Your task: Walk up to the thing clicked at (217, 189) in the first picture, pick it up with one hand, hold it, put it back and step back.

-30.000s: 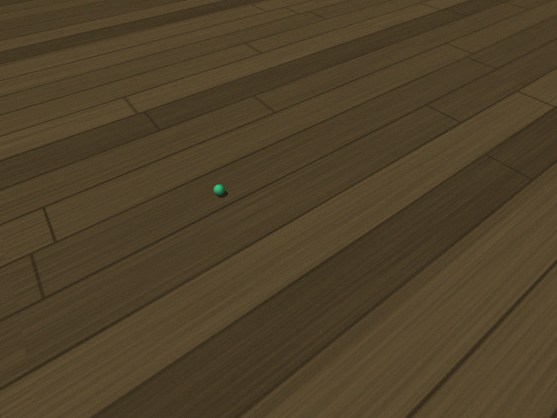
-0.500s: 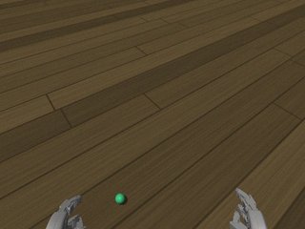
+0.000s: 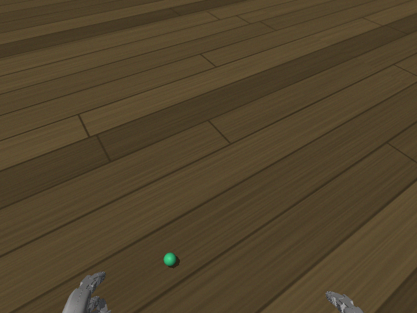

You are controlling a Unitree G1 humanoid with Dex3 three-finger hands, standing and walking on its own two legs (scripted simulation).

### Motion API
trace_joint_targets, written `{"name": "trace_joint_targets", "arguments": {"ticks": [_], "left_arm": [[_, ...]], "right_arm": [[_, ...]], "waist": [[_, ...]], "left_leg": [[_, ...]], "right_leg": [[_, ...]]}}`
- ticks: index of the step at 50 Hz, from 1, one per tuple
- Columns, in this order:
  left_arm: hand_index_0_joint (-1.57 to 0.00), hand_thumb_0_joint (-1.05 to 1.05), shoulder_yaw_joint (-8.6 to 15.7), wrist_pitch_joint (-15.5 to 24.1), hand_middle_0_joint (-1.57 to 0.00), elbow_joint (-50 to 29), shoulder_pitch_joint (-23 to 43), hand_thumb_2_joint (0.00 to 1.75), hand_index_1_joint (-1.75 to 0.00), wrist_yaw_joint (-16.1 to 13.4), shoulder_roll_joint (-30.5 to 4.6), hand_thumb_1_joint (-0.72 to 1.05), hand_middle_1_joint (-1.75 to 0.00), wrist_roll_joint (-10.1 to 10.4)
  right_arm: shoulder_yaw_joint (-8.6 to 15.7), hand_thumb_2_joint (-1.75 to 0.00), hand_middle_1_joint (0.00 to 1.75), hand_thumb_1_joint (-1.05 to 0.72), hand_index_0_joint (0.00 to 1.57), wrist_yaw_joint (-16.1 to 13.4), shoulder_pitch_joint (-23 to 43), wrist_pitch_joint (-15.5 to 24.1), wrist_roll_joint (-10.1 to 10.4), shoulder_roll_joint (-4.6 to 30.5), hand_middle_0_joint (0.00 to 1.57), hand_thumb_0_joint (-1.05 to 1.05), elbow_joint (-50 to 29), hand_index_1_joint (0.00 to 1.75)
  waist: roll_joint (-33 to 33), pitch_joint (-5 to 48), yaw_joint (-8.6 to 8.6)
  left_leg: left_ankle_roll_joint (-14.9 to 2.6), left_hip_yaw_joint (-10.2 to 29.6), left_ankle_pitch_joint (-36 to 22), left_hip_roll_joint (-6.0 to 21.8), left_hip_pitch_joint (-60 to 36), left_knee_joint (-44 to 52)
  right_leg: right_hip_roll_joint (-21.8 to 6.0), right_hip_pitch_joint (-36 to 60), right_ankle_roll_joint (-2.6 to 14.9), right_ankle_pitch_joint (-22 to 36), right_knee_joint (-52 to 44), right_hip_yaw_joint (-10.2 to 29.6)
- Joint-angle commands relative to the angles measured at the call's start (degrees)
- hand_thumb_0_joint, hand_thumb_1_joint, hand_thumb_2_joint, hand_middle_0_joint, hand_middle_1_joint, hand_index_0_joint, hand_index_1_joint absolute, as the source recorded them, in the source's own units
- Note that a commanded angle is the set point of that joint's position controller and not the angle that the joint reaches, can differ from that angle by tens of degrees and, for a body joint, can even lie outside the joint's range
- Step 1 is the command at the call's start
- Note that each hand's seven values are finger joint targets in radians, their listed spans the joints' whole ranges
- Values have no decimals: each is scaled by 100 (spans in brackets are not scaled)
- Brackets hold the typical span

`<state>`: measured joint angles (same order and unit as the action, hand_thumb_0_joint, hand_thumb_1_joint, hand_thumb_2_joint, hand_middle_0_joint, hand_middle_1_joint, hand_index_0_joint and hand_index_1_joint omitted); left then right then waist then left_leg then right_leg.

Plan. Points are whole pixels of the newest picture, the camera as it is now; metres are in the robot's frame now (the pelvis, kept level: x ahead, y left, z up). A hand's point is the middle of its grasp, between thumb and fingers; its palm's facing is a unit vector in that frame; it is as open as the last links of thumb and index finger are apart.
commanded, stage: stand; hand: left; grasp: from above
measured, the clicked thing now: (169, 259) +0.45 +0.19 -0.71
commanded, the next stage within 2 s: none
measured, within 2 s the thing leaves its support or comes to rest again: neither
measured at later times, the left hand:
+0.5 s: hand out of the picture +0.03 +0.24 -0.12, palm faces +0.04 -0.94 -0.33, open 7.4 cm
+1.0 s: hand out of the picture +0.06 +0.23 -0.12, palm faces +0.03 -0.94 -0.34, open 7.4 cm
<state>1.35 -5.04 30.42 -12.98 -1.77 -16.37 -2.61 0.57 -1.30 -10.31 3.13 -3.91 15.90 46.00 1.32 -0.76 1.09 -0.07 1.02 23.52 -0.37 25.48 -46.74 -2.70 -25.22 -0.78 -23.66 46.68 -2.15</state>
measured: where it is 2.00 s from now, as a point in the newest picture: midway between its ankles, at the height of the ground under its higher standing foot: outside the picture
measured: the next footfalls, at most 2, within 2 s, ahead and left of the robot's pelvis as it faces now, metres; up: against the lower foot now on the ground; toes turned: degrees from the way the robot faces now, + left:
none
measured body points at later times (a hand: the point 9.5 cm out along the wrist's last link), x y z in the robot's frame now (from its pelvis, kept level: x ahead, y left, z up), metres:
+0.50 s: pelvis +0.00 +0.00 +0.04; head +0.00 +0.00 +0.49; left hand +0.03 +0.29 -0.10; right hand +0.08 -0.27 -0.10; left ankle +0.01 +0.12 -0.70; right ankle +0.01 -0.13 -0.70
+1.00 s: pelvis +0.00 -0.01 +0.04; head +0.01 -0.01 +0.49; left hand +0.05 +0.28 -0.09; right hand +0.07 -0.29 -0.10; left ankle +0.01 +0.12 -0.70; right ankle +0.01 -0.13 -0.70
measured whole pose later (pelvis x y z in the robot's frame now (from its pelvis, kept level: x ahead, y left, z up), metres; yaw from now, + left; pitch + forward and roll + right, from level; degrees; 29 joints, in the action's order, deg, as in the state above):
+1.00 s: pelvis +0.00 -0.01 +0.04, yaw +1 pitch -4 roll +0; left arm 1.5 0.4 66.2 -7.4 -1.1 -17.1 -1.2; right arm 0.6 -0.9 -8.3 -0.1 -1.5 17.8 64.8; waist -1.1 -4.0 0.4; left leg 0.8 2.1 10.3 0.3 5.8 -19.6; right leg -1.7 -5.0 -0.5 -10.6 19.1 -3.8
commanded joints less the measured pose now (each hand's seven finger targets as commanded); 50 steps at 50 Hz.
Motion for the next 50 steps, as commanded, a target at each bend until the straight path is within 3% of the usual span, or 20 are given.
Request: {"name": "trace_joint_targets", "arguments": {"ticks": [1,4,8,17,21,25,29,35,38,45,50], "left_arm": [[-20,0,398,451,-20,284,201,90,-30,-70,-805,90,-30,-7],[-20,0,370,500,-20,805,298,90,-30,-70,-741,90,-30,-3],[-20,0,352,569,-20,1448,219,90,-30,-75,-821,90,-30,12],[-20,0,298,606,-20,2432,290,90,-30,-85,-958,90,-30,73],[-20,0,273,633,-20,2706,305,90,-30,-85,-1007,90,-30,62],[-20,0,267,603,-20,2923,340,90,-30,-67,-1045,90,-30,54],[-20,0,265,610,-20,3063,383,90,-30,-54,-1089,90,-30,62],[-20,0,255,636,-20,3165,533,90,-30,-49,-1145,90,-30,87],[-20,0,247,642,-20,3210,563,90,-30,-36,-1139,90,-30,118],[-20,0,248,618,-20,3297,663,90,-30,-10,-1208,90,-30,120],[-20,0,250,638,-20,3326,710,90,-30,-13,-1228,90,-30,135]], "right_arm": [[405,-90,30,-90,20,18,225,103,90,902,20,0,-241,30],[401,-90,30,-90,20,-5,336,25,76,940,20,0,-37,30],[405,-90,30,-90,20,-40,258,-47,117,975,20,0,308,30],[355,-90,30,-90,20,-60,235,-161,201,1076,20,0,919,30],[344,-90,30,-90,20,-62,300,-173,227,1072,20,0,1103,30],[326,-90,30,-90,20,-48,343,-222,233,1089,20,0,1224,30],[313,-90,30,-90,20,-37,397,-230,235,1118,20,0,1322,30],[276,-90,30,-90,20,-32,393,-205,241,1120,20,0,1429,30],[248,-90,30,-90,20,-36,343,-192,247,1159,20,0,1486,30],[226,-90,30,-90,20,-36,381,-205,259,1248,20,0,1554,30],[198,-90,30,-90,20,-29,411,-185,266,1243,20,0,1557,30]], "waist": [[-242,912,71],[-401,482,85],[-276,391,38],[-233,-57,-28],[-170,-35,-3],[-170,-323,-5],[-210,-296,14],[-198,-131,-15],[-225,-91,-21],[-228,-148,-28],[-167,11,-25]], "left_leg": [[-344,498,-1825,314,-797,1070],[-360,726,-1454,429,-665,1627],[-309,663,-1764,430,-1115,1822],[-223,698,-1378,494,-1419,2613],[-179,651,-1709,510,-1719,2683],[-153,701,-1020,494,-1476,2953],[-151,735,-995,533,-1503,3059],[-137,663,-1558,566,-1679,3016],[-158,645,-1683,587,-1682,3039],[-136,642,-1476,609,-1639,3111],[-145,626,-1930,650,-1803,3068]], "right_leg": [[-278,911,242,1536,-996,468],[-183,1021,174,1201,-1250,335],[-274,1222,214,1537,-1699,370],[-353,1671,145,1352,-2516,414],[-401,1762,119,1457,-2751,413],[-368,1769,93,1014,-2893,395],[-382,1835,88,1077,-2975,398],[-462,1958,109,1378,-3071,449],[-487,2102,114,1600,-3107,466],[-470,2069,125,1433,-3149,460],[-504,2175,118,1785,-3126,452]]}}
